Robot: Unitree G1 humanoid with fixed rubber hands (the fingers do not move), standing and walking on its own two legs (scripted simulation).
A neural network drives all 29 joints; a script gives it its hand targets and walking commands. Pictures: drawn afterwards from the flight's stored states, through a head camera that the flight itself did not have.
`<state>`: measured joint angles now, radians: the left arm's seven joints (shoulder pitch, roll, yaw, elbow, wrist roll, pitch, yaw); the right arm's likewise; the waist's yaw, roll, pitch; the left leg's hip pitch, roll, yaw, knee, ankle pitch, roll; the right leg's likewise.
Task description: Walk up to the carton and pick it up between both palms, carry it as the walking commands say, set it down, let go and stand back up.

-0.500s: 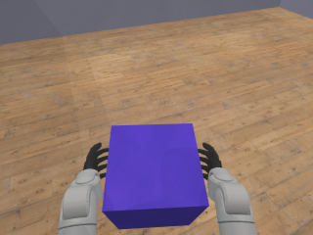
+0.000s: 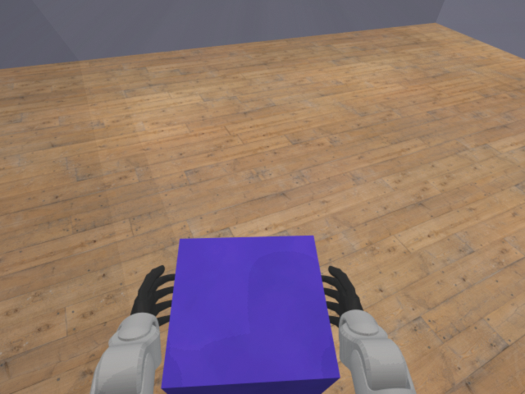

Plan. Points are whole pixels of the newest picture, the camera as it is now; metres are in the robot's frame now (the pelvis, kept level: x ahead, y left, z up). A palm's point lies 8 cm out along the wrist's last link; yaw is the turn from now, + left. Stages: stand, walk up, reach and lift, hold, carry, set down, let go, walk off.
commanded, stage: hold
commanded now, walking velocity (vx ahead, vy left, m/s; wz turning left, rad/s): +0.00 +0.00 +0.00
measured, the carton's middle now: (248, 328) +0.25 +0.03 -0.06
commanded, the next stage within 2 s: set down in 0.16 s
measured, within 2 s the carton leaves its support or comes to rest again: neither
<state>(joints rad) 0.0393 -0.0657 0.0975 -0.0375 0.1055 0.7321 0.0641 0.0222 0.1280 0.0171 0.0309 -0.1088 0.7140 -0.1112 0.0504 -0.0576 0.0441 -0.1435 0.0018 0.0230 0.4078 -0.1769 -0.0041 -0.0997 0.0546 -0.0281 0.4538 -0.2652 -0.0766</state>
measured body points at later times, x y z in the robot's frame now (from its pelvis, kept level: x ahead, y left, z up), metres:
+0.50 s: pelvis -0.04 +0.04 -0.01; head -0.07 +0.05 +0.43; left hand +0.28 +0.21 +0.02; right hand +0.29 -0.09 +0.01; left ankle +0.03 +0.13 -0.74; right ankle -0.01 -0.06 -0.74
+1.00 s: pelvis -0.03 +0.04 -0.03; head +0.09 +0.04 +0.41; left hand +0.31 +0.20 -0.08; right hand +0.32 -0.10 -0.08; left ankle +0.03 +0.13 -0.74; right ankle -0.01 -0.06 -0.74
